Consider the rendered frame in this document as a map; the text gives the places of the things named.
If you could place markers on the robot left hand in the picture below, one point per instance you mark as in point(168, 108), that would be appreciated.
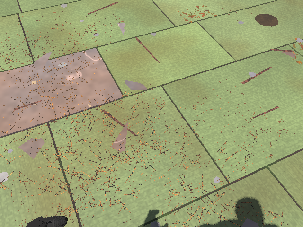
point(55, 221)

